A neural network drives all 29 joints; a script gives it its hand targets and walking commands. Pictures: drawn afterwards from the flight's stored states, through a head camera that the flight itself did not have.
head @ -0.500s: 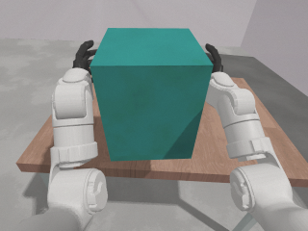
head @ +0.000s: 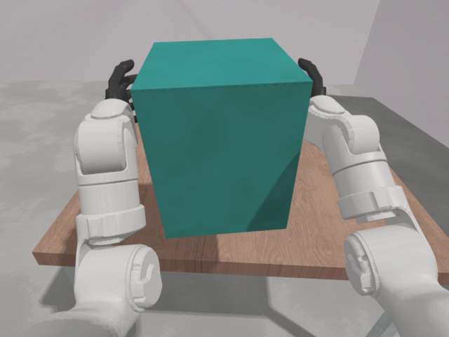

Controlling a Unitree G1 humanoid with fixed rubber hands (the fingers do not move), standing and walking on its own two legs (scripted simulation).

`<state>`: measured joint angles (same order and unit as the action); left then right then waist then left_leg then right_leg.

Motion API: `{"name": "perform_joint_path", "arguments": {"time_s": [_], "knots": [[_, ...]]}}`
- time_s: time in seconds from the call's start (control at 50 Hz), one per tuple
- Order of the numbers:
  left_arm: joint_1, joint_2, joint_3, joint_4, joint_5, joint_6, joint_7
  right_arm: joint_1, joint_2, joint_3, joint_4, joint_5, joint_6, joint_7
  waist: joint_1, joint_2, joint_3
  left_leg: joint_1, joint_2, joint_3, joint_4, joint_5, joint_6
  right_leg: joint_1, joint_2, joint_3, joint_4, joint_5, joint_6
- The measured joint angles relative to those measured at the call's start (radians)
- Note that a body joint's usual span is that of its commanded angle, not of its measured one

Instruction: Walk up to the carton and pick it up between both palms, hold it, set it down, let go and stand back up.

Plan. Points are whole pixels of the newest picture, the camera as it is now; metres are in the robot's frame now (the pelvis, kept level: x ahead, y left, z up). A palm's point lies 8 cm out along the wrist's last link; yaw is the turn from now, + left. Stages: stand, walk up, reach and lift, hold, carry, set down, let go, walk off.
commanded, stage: hold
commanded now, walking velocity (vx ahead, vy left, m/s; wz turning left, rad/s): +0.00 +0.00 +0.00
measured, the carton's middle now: (220, 135) +0.36 +0.00 +0.26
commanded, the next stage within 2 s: none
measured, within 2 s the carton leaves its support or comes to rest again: neither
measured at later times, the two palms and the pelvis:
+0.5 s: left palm (123, 110) +0.35 +0.15 +0.31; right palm (312, 105) +0.36 -0.14 +0.31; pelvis +0.00 +0.00 +0.00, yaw +0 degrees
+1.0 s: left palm (121, 111) +0.35 +0.15 +0.31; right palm (311, 105) +0.36 -0.14 +0.31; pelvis +0.00 +0.00 +0.00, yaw +0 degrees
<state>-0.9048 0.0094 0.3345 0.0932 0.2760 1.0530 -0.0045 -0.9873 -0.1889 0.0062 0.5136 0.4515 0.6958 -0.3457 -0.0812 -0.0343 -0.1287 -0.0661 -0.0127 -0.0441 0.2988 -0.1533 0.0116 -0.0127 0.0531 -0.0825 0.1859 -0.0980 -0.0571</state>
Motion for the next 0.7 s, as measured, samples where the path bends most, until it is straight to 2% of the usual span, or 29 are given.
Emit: {"name": "perform_joint_path", "arguments": {"time_s": [0.1,0.24,0.4,0.7], "knots": [[-0.017,0.0,0.012,0.034,0.01,0.011,-0.004,-0.035,0.008,-0.028,0.048,-0.009,0.021,0.005,-0.005,0.0,0.013,0.002,-0.004,-0.003,0.002,0.004,0.002,-0.001,-0.004,-0.004,0.011,-0.004,0.001],[-0.017,0.001,0.01,0.012,0.001,0.004,-0.003,-0.04,-0.002,-0.019,0.022,0.0,0.024,-0.001,-0.007,0.006,0.0,-0.03,-0.003,0.003,0.009,0.006,0.004,-0.033,-0.004,0.003,0.015,0.003,0.004],[-0.036,-0.005,0.02,0.049,0.01,0.0,-0.002,-0.055,-0.007,-0.025,0.056,-0.002,0.026,0.005,0.0,0.011,0.002,-0.025,-0.004,0.009,0.009,0.004,0.006,-0.032,-0.005,0.009,0.02,0.0,0.006],[-0.019,-0.004,0.013,0.032,0.001,0.005,0.004,-0.044,-0.006,-0.015,0.047,0.005,0.027,0.0,-0.003,0.008,-0.005,-0.019,-0.003,0.0,0.008,0.001,0.003,-0.018,-0.002,0.002,0.009,-0.001,0.003]]}}
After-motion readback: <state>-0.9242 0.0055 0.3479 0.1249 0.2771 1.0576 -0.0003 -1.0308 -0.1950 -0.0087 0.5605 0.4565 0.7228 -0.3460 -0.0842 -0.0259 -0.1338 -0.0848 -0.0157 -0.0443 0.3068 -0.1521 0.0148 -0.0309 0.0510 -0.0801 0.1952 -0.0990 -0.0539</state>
